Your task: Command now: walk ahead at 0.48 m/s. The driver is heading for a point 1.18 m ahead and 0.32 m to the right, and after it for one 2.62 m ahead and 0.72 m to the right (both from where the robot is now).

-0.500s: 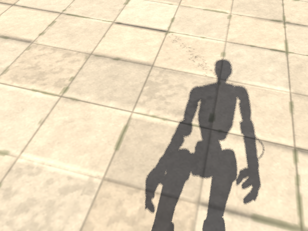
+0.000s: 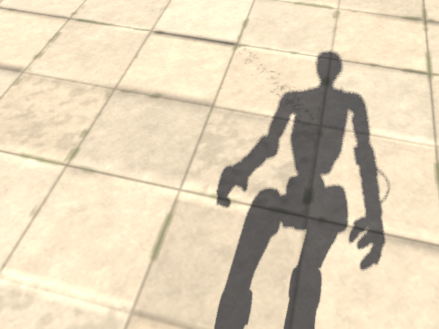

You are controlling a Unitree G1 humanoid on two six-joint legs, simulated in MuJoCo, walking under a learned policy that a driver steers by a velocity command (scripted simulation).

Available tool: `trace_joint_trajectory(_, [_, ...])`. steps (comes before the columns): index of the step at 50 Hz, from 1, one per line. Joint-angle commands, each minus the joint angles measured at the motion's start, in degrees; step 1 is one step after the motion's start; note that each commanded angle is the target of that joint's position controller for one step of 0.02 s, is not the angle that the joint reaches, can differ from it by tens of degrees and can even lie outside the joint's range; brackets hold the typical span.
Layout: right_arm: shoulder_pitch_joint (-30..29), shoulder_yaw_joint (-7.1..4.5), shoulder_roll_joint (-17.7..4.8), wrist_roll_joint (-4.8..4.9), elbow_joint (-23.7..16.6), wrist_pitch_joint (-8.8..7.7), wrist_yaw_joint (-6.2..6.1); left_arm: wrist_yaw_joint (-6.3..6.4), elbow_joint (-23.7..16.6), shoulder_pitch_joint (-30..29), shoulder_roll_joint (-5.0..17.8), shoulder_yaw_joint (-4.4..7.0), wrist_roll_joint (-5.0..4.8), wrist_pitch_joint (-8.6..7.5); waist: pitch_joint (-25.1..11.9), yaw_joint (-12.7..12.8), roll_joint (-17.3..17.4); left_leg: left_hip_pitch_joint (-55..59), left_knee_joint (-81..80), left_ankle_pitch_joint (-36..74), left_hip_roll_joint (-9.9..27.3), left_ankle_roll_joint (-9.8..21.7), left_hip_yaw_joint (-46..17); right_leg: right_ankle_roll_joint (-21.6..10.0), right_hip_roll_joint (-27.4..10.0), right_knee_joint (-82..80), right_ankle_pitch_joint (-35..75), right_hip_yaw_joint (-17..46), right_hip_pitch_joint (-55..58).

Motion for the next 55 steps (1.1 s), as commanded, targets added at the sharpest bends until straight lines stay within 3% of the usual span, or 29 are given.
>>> trace_joint_trajectory(1, [1.04,-1.90,-5.16,-0.17,-3.91,-0.72,-0.63,-0.41,-0.41,3.46,3.72,0.55,1.17,-1.05,-4.94,0.10,-2.09,-15.20,3.27,7.60,7.09,1.14,-2.61,-9.28,-16.04,-19.70,3.47,20.73,13.81])
trace_joint_trajectory(3, [1.82,-2.06,-3.46,-0.22,-4.01,0.60,-0.86,-0.26,1.06,5.19,3.41,0.37,0.82,-1.18,-3.10,-1.06,-3.71,-14.16,-0.56,7.71,7.91,0.75,-1.62,-9.91,-14.51,-22.42,4.26,16.74,10.08])
trace_joint_trajectory(5, [-2.47,-2.41,-4.09,-0.68,-5.85,1.23,-1.04,0.54,2.08,7.16,5.36,0.64,0.79,-1.29,-0.52,-1.01,-3.55,-18.10,-5.23,10.90,8.78,-0.47,-0.83,-10.48,-14.44,-24.45,4.95,14.57,8.67])
trace_joint_trajectory(8, [-10.71,-2.64,-4.69,-1.41,-8.73,1.08,-0.86,1.88,2.90,10.89,7.04,0.94,0.79,-0.74,1.15,0.92,-2.51,-24.78,-15.84,20.06,9.04,-2.11,-0.19,-9.96,-14.20,-25.26,6.84,12.88,11.86])
trace_joint_trajectory(12, [-19.58,-1.91,-3.35,-1.13,-11.06,0.40,0.15,2.58,3.69,15.20,8.06,1.01,0.10,-0.15,1.66,3.81,-2.78,-22.04,-30.98,29.80,5.98,-2.33,2.78,-7.61,-12.23,-24.97,8.58,8.52,14.47])
trace_joint_trajectory(16, [-26.17,-1.36,-3.55,-0.49,-13.50,0.01,1.55,2.75,5.56,19.90,8.40,1.24,-0.36,0.83,3.10,5.89,-2.97,-23.48,-37.61,27.86,4.40,-1.70,3.22,-7.39,-14.93,-22.03,9.01,8.55,22.49])
trace_joint_trajectory(19, [-26.26,-1.68,-5.20,-0.31,-14.75,-0.56,2.59,3.07,5.97,19.89,9.34,1.81,-0.45,1.79,2.14,4.16,-4.16,-21.46,-40.54,21.64,3.24,0.46,3.31,-6.13,-17.65,-17.57,15.68,9.22,28.18])
trace_joint_trajectory(20, [-23.56,-2.21,-6.46,-0.30,-14.28,-0.70,2.67,3.12,5.64,18.75,9.92,2.01,-0.39,2.04,0.27,2.32,-5.17,-16.74,-41.01,19.56,1.80,1.38,4.39,-5.43,-17.53,-14.44,23.56,8.73,28.73])
trace_joint_trajectory(21, [-17.59,-3.21,-8.26,-0.38,-12.70,-0.79,2.56,3.11,5.22,17.26,10.07,2.01,-0.28,2.36,-3.52,-1.23,-5.74,-8.04,-41.82,19.14,-0.29,2.70,6.16,-4.37,-15.97,-7.45,33.49,7.11,28.03])
trace_joint_trajectory(22, [-7.13,-4.73,-11.33,-0.52,-9.54,-0.74,2.16,3.08,4.56,16.59,8.62,1.39,0.12,2.55,-10.06,-5.77,-4.97,6.82,-41.05,20.38,-0.07,4.75,5.58,-2.59,-12.75,4.70,35.08,4.76,22.66])
trace_joint_trajectory(23, [3.03,-5.93,-16.04,-1.64,-7.55,-0.48,1.59,3.05,3.01,18.62,5.70,0.30,0.93,2.34,-19.24,-7.40,3.11,26.44,-40.84,17.62,12.75,9.79,-11.24,0.00,-7.79,25.04,16.99,1.73,6.96])
trace_joint_trajectory(24, [4.67,-5.91,-17.32,-1.88,-6.76,-0.42,2.14,2.42,3.64,24.86,-1.38,-1.73,0.18,0.93,-25.85,-3.99,16.82,40.22,-49.44,8.26,23.11,17.07,-37.40,2.11,1.73,40.81,-23.67,6.94,-11.80])
trace_joint_trajectory(25, [2.46,-4.37,-11.42,-1.46,-7.29,-0.58,2.06,2.27,3.76,20.46,5.56,-0.11,-1.61,-0.21,-21.14,-5.57,10.43,36.91,-51.56,4.57,21.14,13.98,-35.41,0.93,-1.53,46.78,-23.75,13.46,-17.76])
trace_joint_trajectory(26, [-2.68,-3.64,-9.16,-1.35,-8.32,-0.74,1.80,2.30,2.15,15.35,8.12,0.62,-2.61,-0.82,-13.06,-4.63,7.45,28.34,-52.43,9.37,19.65,11.09,-25.18,0.09,-4.29,46.40,-18.33,12.23,-19.80])
trace_joint_trajectory(27, [-7.38,-3.18,-8.02,-1.68,-9.08,-0.89,1.83,2.84,1.78,12.82,7.79,0.80,-2.26,-0.80,-9.49,-2.55,2.40,19.90,-54.26,14.89,17.68,9.55,-18.43,0.24,-7.24,43.41,-12.88,11.05,-16.95])
trace_joint_trajectory(28, [-9.72,-2.80,-6.35,-2.00,-9.12,-1.14,2.01,3.20,1.88,12.08,7.14,1.31,-1.56,-0.19,-6.31,-0.96,1.97,13.75,-56.42,18.47,15.60,8.49,-13.08,0.48,-8.90,40.12,-9.85,10.99,-14.43])
trace_joint_trajectory(30, [-10.22,-2.46,-4.70,-2.66,-8.06,-1.44,2.09,3.05,2.72,14.96,4.29,1.43,-1.58,1.60,-4.94,1.39,3.97,8.25,-59.72,20.45,13.44,7.75,-6.69,0.60,-10.40,37.44,-6.70,11.26,-9.64])
trace_joint_trajectory(31, [-9.51,-2.61,-5.12,-2.65,-7.38,-1.61,1.93,3.04,2.78,15.30,3.29,1.45,-1.64,2.29,-3.97,1.84,3.80,6.98,-60.74,22.31,13.09,8.00,-4.18,0.79,-10.53,36.71,-5.88,11.11,-9.90])
trace_joint_trajectory(34, [-8.11,-3.25,-7.17,-2.91,-6.31,-1.72,0.91,3.13,0.80,10.93,3.42,1.91,-1.26,3.26,-1.10,1.72,2.49,7.24,-62.66,25.89,13.11,8.00,1.00,1.59,-10.41,31.89,0.94,12.45,-15.99])
trace_joint_trajectory(39, [-6.70,-3.31,-8.19,-2.69,-5.89,-1.12,-0.52,1.84,-2.36,2.88,2.68,1.76,-0.57,2.68,0.99,-0.07,2.05,9.75,-63.81,28.04,11.65,5.83,9.04,2.11,-9.00,16.65,13.58,9.15,-17.47])
trace_joint_trajectory(45, [-0.61,-3.90,-9.68,-1.67,-4.05,1.03,-1.23,-0.43,-8.24,-7.29,1.27,0.77,-0.57,2.66,3.85,-3.25,1.00,22.11,-59.23,36.00,15.34,5.30,13.28,0.35,-7.78,7.77,8.96,3.16,-22.00])
trace_joint_trajectory(48, [-2.72,-4.52,-11.88,-1.22,-5.20,2.18,-1.70,-1.45,-10.12,-5.76,3.18,1.66,-0.84,2.81,0.68,-0.23,3.87,23.97,-50.64,59.47,15.84,3.84,15.90,-2.30,-3.52,6.82,0.91,-1.93,-13.68])
trace_joint_trajectory(49, [-3.61,-4.75,-12.79,-1.12,-5.71,2.59,-1.95,-1.53,-9.84,-2.07,4.77,2.48,-0.98,2.94,-2.03,2.25,5.34,23.63,-44.46,68.34,15.68,3.25,16.46,-3.55,-1.25,7.36,-1.95,-3.42,-7.86])
trace_joint_trajectory(50, [-4.90,-4.86,-13.56,-0.99,-6.25,2.93,-2.04,-1.37,-8.55,4.92,7.40,3.84,-1.17,3.02,-5.99,6.29,5.71,21.21,-34.78,71.03,14.73,2.24,16.89,-5.31,0.83,5.37,-1.67,-3.73,1.88])
trace_joint_trajectory(51, [-6.05,-4.66,-13.48,-0.82,-7.07,2.74,-2.05,-0.45,-6.34,14.39,11.34,5.91,-1.06,3.23,-10.81,11.27,3.39,12.06,-20.43,61.38,12.13,-0.08,17.42,-7.90,0.73,0.63,1.82,0.35,17.95])
trace_joint_trajectory(52, [-2.47,-2.86,-7.08,-2.75,-9.32,1.58,-1.27,0.81,-5.34,18.80,17.45,7.33,-1.00,3.63,-16.08,8.15,-10.30,-11.26,0.91,15.66,4.38,-3.30,16.18,-15.09,-13.50,0.42,1.14,25.07,38.43])
trace_joint_trajectory(53, [-2.32,-1.57,-4.94,-1.47,-11.49,-1.24,-0.17,0.63,-6.77,18.77,17.50,6.53,-0.37,2.83,-24.30,6.02,-11.78,-24.96,13.20,-12.13,-4.45,-3.75,2.31,-23.11,-22.74,-10.29,-5.13,53.31,48.08])
trace_joint_trajectory(54, [-10.06,-2.68,-8.89,0.79,-13.24,-3.03,0.58,0.56,-6.60,18.62,12.97,5.27,0.22,2.39,-19.53,8.68,-6.52,-31.17,13.87,-7.84,-0.88,-2.08,-2.95,-19.05,-20.66,-12.93,-3.68,46.77,45.85])
trace_joint_trajectory(55, [-12.10,-2.59,-9.01,1.15,-14.02,-3.70,0.70,0.58,-6.97,14.87,10.34,4.57,-0.18,1.91,-12.57,6.72,-4.06,-31.74,9.13,-2.29,1.76,-0.95,-2.23,-16.57,-18.45,-12.95,0.45,37.58,37.44])
Velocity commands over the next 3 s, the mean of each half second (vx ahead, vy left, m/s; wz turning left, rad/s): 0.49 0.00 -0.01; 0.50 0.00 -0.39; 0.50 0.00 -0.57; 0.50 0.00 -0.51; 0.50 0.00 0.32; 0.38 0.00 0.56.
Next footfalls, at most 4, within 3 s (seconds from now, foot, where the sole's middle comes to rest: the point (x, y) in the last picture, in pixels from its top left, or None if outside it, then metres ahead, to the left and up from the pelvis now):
0.44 left None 0.44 0.15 -0.76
1.02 right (258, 246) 0.72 -0.11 -0.76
1.50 left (234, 165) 1.07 -0.04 -0.76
2.02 right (336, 160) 1.08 -0.43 -0.76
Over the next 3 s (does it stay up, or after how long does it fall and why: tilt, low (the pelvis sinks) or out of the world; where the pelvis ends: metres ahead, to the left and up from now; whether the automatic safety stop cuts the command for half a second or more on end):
stays up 1.48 -0.54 0.00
